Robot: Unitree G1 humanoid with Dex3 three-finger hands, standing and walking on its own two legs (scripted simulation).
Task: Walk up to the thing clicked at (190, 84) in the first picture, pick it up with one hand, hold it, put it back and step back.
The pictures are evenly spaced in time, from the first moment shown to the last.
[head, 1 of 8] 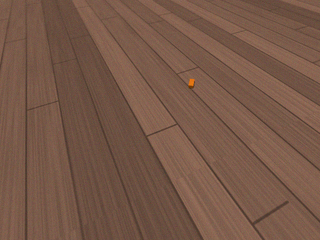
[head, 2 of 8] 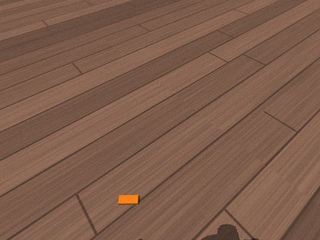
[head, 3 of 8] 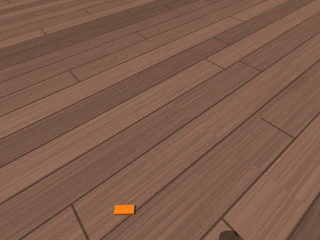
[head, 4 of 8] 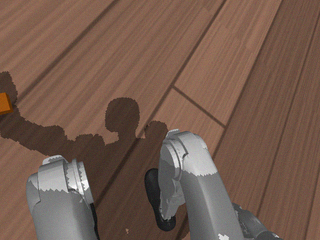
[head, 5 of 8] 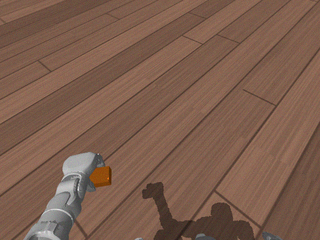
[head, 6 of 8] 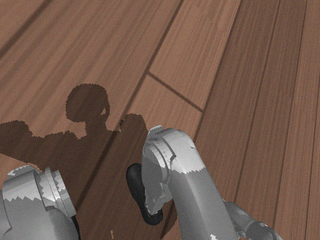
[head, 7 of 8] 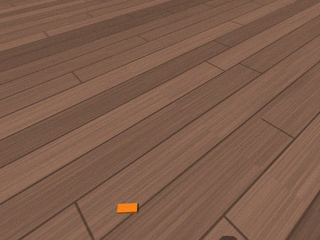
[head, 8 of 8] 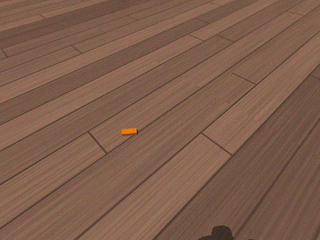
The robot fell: no
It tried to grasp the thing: yes
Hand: left
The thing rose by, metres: 0.69
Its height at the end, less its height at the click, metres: +0.00
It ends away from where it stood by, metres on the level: 0.01
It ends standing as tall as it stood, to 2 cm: yes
